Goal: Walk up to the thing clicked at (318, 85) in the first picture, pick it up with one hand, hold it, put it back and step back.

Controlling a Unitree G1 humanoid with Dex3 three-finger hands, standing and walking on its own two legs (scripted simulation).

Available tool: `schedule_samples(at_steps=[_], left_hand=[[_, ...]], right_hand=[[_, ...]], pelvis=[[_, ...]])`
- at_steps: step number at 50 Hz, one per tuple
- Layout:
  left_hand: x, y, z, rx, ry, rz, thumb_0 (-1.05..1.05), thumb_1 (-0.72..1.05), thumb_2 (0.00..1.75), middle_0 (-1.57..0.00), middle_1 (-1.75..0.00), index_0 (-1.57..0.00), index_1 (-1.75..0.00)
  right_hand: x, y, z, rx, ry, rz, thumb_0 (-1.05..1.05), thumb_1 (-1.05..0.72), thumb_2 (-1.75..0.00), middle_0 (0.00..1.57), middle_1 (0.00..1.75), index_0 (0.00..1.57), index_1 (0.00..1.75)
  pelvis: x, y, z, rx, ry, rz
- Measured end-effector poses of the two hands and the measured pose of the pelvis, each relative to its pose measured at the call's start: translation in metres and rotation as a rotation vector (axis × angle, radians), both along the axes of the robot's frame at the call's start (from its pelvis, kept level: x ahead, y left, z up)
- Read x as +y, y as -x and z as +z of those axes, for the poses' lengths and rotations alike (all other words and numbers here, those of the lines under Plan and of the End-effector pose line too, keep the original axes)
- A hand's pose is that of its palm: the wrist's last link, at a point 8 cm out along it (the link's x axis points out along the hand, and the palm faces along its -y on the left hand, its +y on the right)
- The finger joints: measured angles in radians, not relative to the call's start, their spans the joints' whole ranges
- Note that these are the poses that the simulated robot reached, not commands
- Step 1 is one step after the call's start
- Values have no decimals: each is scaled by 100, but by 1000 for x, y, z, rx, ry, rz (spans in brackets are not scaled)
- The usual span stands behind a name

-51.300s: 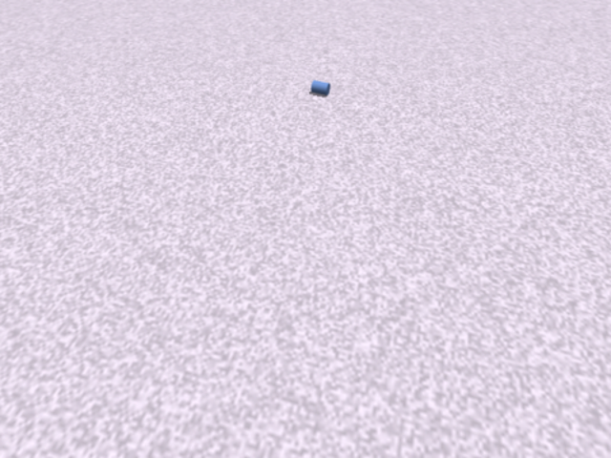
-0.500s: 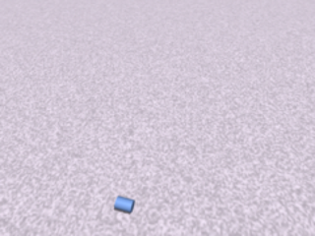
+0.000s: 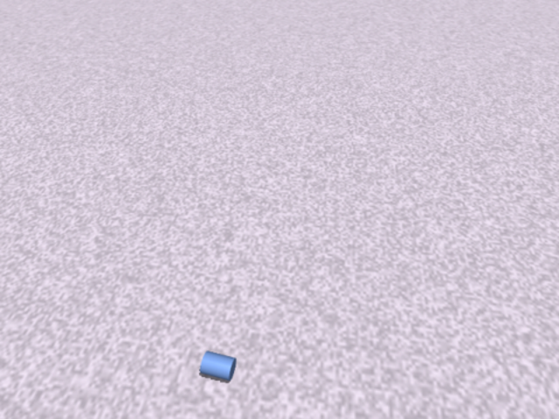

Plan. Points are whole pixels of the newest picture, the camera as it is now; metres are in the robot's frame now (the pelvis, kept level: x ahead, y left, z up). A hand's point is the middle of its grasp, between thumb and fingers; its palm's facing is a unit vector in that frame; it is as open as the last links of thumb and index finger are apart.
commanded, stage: stand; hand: left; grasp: from above
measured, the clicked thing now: (218, 365) +0.42 +0.23 -0.75
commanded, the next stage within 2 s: rise first in 1.38 s
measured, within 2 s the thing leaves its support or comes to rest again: neither
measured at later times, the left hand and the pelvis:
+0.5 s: hand out of the picture +0.07 +0.25 -0.16, palm faces +0.00 -0.94 -0.33, open 7.4 cm; pelvis +0.00 +0.00 +0.00, yaw +0 degrees
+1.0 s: hand out of the picture +0.07 +0.25 -0.16, palm faces -0.01 -0.94 -0.33, open 7.4 cm; pelvis +0.00 +0.00 +0.00, yaw +0 degrees
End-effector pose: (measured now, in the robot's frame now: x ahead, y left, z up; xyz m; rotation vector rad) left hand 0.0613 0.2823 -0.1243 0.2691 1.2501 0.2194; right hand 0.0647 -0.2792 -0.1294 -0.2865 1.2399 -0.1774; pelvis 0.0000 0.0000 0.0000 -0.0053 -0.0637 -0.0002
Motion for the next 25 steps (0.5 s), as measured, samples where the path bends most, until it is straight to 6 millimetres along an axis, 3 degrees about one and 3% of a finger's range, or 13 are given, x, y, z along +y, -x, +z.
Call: schedule_samples(at_steps=[25], left_hand=[[8, -5, 3, 4, -13, -13, 1, 91, 89, -20, -30, -20, -30]], right_hand=[[-11, -1, 5, 7, 20, -7, 1, -91, -90, 20, 30, 20, 30]], pelvis=[[-1, -3, 1, 8, -1, -5]])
